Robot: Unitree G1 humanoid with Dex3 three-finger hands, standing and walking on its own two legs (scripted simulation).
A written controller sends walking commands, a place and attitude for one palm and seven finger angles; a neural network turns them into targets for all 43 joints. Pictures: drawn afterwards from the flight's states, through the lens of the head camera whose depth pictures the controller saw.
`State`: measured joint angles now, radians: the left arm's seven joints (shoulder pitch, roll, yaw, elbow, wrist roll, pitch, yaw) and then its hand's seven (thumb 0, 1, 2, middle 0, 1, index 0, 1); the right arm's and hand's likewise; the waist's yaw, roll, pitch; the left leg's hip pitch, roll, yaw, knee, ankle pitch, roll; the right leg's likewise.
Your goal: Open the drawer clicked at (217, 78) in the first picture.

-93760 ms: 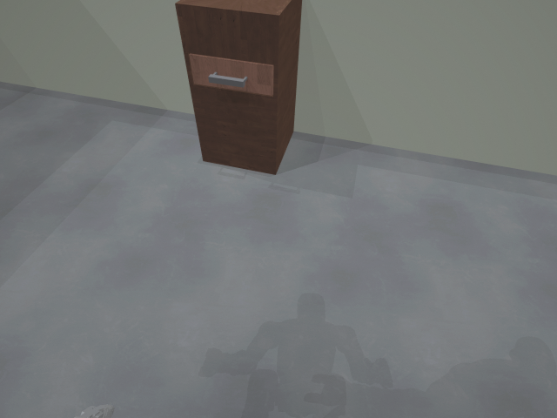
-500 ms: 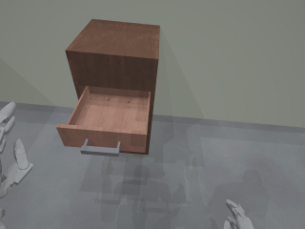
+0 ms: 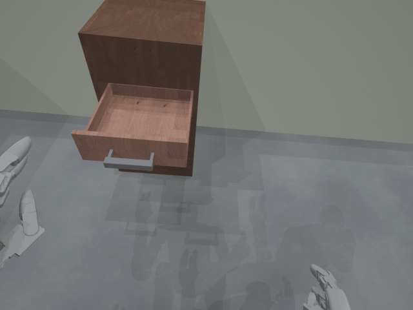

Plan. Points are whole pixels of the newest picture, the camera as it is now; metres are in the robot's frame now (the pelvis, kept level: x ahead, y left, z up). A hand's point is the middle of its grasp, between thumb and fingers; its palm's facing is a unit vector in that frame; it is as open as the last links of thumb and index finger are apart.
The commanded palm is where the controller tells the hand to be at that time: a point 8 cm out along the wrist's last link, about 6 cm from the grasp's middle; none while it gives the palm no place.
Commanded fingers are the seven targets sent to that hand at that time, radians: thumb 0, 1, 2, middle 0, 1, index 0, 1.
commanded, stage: stop stepping back and stand still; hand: left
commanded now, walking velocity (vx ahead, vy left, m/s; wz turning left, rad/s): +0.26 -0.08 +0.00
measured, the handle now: (130, 158) +0.61 +0.27 -0.22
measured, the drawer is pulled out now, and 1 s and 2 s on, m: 0.30 0.30 0.30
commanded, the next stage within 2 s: let the arm hang, fingers relaxed in 0.56 s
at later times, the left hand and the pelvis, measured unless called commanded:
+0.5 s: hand (24, 271) +0.14 +0.22 +0.17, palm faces +0.38 -0.78 -0.49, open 7.4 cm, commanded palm +0.08 +0.26 +0.18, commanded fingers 0.00 0.90 0.90 -0.20 -0.30 -0.20 -0.30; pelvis -0.04 -0.02 -0.01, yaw +1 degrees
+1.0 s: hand out of the picture -0.01 +0.15 -0.17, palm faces +0.06 -0.98 -0.19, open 7.2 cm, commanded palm none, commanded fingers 0.00 0.90 0.90 -0.20 -0.30 -0.20 -0.30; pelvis -0.05 -0.03 +0.00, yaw +4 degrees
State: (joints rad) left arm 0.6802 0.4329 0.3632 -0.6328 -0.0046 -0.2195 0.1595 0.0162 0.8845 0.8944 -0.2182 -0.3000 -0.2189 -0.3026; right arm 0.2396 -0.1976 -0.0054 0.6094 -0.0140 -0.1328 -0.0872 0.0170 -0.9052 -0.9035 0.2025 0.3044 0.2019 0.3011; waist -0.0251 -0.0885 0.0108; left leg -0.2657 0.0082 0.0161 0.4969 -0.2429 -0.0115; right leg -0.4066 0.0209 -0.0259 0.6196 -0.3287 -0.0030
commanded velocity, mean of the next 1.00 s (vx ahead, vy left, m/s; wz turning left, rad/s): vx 0.06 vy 0.01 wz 0.00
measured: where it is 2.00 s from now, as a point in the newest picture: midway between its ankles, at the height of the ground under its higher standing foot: outside the picture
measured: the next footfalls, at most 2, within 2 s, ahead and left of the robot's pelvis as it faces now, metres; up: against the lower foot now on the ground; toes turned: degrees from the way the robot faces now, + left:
right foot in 0.46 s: +0.03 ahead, -0.11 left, +0.00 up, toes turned +3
